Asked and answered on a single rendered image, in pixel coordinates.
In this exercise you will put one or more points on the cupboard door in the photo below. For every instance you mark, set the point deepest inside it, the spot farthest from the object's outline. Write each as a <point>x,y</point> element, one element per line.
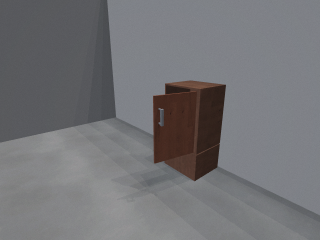
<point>176,137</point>

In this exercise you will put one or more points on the handle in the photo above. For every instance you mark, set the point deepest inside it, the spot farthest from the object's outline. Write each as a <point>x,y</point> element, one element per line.
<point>161,117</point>

